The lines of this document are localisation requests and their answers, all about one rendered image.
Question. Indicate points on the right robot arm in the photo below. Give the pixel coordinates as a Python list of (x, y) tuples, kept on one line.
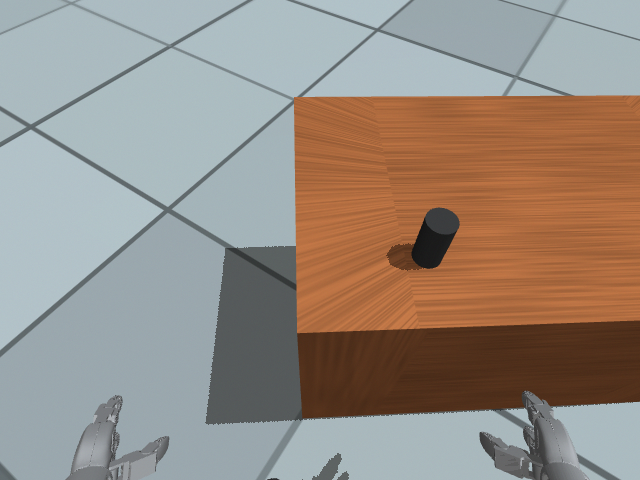
[(562, 471)]

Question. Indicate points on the right robot hand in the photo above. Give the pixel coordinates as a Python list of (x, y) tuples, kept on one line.
[(548, 442)]

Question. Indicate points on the left robot hand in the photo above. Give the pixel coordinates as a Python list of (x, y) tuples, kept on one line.
[(99, 442)]

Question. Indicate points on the can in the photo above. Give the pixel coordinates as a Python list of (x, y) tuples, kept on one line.
[(435, 236)]

